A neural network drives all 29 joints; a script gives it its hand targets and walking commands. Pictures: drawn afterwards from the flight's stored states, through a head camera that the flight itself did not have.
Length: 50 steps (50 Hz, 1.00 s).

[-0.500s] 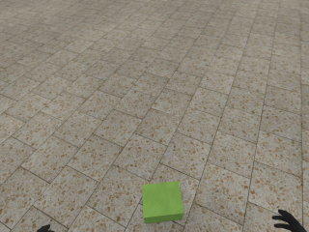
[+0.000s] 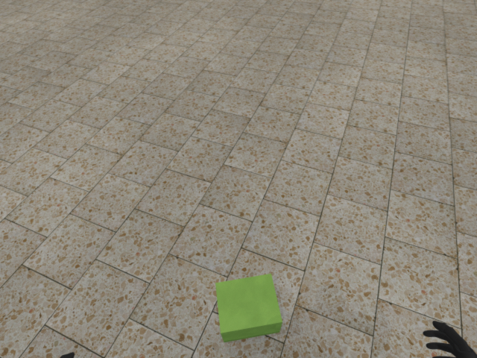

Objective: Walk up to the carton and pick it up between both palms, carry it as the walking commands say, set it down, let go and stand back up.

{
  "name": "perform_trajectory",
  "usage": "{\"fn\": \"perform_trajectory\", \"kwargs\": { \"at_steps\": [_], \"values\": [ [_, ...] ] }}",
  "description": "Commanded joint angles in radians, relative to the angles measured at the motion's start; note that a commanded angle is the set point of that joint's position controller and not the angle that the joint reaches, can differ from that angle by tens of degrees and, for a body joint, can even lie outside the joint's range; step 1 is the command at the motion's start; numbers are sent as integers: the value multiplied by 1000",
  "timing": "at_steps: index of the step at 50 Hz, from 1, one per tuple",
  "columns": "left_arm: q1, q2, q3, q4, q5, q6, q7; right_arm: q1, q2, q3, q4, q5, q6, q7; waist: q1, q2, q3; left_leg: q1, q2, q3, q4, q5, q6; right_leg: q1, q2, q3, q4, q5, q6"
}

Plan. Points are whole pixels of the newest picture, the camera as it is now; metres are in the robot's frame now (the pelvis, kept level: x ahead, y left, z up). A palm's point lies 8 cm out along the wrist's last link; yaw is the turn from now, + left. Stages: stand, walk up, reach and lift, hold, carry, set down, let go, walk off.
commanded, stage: walk up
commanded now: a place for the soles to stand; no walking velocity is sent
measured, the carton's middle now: (247, 307) +0.41 +0.01 -0.68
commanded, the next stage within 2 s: stand in 0.44 s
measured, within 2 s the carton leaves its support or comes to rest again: neither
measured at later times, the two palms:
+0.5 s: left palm out of the picture +0.14 +0.31 -0.07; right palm out of the picture +0.12 -0.33 -0.08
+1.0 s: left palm (89, 341) +0.19 +0.29 -0.09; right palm (422, 319) +0.21 -0.30 -0.09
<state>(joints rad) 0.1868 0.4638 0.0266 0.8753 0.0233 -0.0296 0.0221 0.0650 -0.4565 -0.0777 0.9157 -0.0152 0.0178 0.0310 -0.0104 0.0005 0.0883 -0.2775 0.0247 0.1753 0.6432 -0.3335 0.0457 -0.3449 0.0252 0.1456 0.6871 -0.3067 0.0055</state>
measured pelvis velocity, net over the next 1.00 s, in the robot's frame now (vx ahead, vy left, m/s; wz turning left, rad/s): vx -0.01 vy -0.02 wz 0.07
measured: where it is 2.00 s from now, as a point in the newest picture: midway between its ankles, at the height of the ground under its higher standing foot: outside the picture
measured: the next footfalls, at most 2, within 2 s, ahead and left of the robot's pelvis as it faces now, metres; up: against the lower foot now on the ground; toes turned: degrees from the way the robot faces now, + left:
none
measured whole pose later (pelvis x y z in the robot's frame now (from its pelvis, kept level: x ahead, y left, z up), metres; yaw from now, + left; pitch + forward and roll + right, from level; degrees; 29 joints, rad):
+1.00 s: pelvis -0.01 -0.02 -0.01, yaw +4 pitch +4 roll +0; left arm -0.05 0.36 0.17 0.59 0.07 0.20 -0.09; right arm -0.03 -0.29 -0.20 0.56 -0.02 0.20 0.03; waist -0.03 -0.01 0.18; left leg -0.47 0.03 0.09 0.74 -0.34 0.02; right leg -0.47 -0.03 -0.06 0.75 -0.34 -0.01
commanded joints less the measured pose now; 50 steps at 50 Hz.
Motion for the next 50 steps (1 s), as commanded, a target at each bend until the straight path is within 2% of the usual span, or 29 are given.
{"fn": "perform_trajectory", "kwargs": {
  "at_steps": [1, 2, 3, 4, 5, 6, 7, 8, 9, 10, 11, 12, 13, 14, 18, 22, 32, 33, 34, 37, 38, 40, 42, 44, 50],
  "values": [
    [7, 180, 46, -40, -8, -2, 5, -22, -226, -47, -59, -6, -20, -8, -4, 79, -90, 105, 329, -349, -287, 31, 167, -74, 2, -91, 105, -46, -49],
    [25, 177, 48, -33, -6, 0, 1, -39, -219, -44, -69, -4, -23, -10, 11, 85, -64, 51, 353, -346, -275, 115, 191, -40, -9, -107, 129, -166, -47],
    [41, 166, 48, -28, -8, -2, -3, -48, -211, -38, -75, -3, -27, -12, 21, 85, -53, 20, 341, -308, -243, 195, 183, 4, -24, -109, 100, -193, -53],
    [60, 149, 46, -22, -10, -5, -8, -54, -206, -33, -77, -2, -29, -14, 32, 94, -56, 3, 302, -255, -206, 214, 144, 61, -35, -112, -8, -124, -60],
    [64, 143, 46, -17, -4, -11, -11, -50, -195, -26, -75, -1, -28, -13, 32, 93, -68, -7, 254, -211, -169, 178, 93, 117, -39, -98, -114, 28, -63],
    [42, 169, 52, -18, 6, -18, -11, -35, -167, -14, -79, 4, -25, -12, 20, 41, -90, -31, 208, -178, -122, 127, 45, 161, -82, -15, -164, 182, -73],
    [-9, 219, 56, -32, 9, -28, -12, -29, -157, -11, -82, 13, -20, -11, -1, -21, -85, -10, 123, -139, -79, 9, -3, 78, -166, 152, -185, 210, -126],
    [-6, 220, 52, -25, 6, -32, -12, -33, -145, -10, -69, 16, -15, -12, -3, -42, -94, 52, 77, -152, -41, -63, -12, 14, -213, 225, -215, 200, -172],
    [-13, 214, 46, -24, 5, -33, -9, -27, -136, -8, -59, 13, -16, -11, -6, -50, -93, 110, 69, -163, -52, -64, -11, -33, -226, 235, -238, 189, -180],
    [-42, 204, 39, -24, 4, -31, -6, -13, -138, -9, -45, 11, -20, -9, -17, -45, -89, 158, 79, -171, -96, -16, -6, -64, -208, 201, -237, 195, -157],
    [-65, 185, 32, -26, 0, -28, -5, -5, -154, -10, -34, 9, -27, -9, -24, -31, -93, 186, 107, -181, -146, 58, 6, -67, -171, 135, -212, 220, -121],
    [-69, 165, 27, -19, -5, -24, -6, -9, -169, -10, -26, 7, -34, -9, -15, -15, -101, 175, 146, -189, -190, 105, 20, -29, -130, 64, -180, 241, -89],
    [-61, 162, 28, -6, -8, -18, -8, -13, -175, -9, -20, 7, -38, -11, -4, -15, -113, 157, 179, -191, -216, 125, 33, 22, -102, 6, -154, 255, -70],
    [-55, 160, 29, 6, -10, -13, -10, -19, -174, -8, -15, 8, -39, -12, 4, -17, -120, 142, 195, -190, -230, 137, 41, 61, -89, -22, -146, 258, -62],
    [-68, 153, 24, 31, -11, -7, -12, -52, -156, -2, 0, 10, -32, -17, 10, 17, -103, 127, 165, -139, -242, 109, 18, 95, -109, -8, -183, 307, -71],
    [-97, 156, 21, 46, -8, -10, -11, -52, -146, -1, 16, 11, -27, -15, 2, 0, -104, 161, 149, -126, -245, 92, 10, 72, -125, 19, -218, 312, -77],
    [-129, 151, 16, 72, -6, -8, -13, -63, -145, -1, 37, 9, -25, -11, 0, -14, -105, 191, 147, -122, -277, 67, 8, 63, -124, 24, -266, 279, -71],
    [-251, 49, 145, -183, 63, 62, -72, -84, -21, -35, -313, -1, 20, 15, 63, -36, 38, -42, -18, -144, -192, 23, -22, -3, -26, -182, -241, 12, -20],
    [-195, 84, 148, -149, 68, 99, -99, -84, -1, -54, -321, -8, 45, 15, 55, 5, 65, 27, -30, -132, -200, 14, -11, -16, -11, -203, -237, -11, -4],
    [-174, 71, 160, -283, 88, 169, -117, -37, -51, -161, -422, -18, 106, 33, -1, 44, 45, 71, -17, -157, -221, -95, -25, 19, 16, -222, -202, -22, 18],
    [-194, 59, 163, -318, 96, 185, -112, -20, -56, -182, -434, -28, 128, 33, -21, 41, 32, 73, -9, -165, -226, -109, -28, 31, 12, -223, -193, -19, 28],
    [-207, 42, 181, -342, 96, 210, -112, 1, -50, -203, -433, -46, 155, 28, -40, -4, -14, 106, -10, -169, -208, -90, -26, 33, 9, -210, -185, -7, 34],
    [-240, 38, 190, -365, 79, 222, -115, -22, -18, -199, -436, -46, 170, 24, -48, -42, -75, 118, -15, -176, -146, -25, -21, -11, 2, -190, -155, 24, 29],
    [-275, 39, 191, -389, 64, 218, -115, -51, 9, -189, -437, -40, 172, 18, -53, -54, -132, 97, -21, -181, -77, 39, -24, -63, -4, -174, -116, 62, 26],
    [-350, 74, 179, -361, 47, 207, -112, -118, 45, -144, -416, 10, 168, -16, -34, 13, -271, -44, -48, -188, 83, 217, -47, -162, 5, -148, 26, 230, 40]
  ]
}}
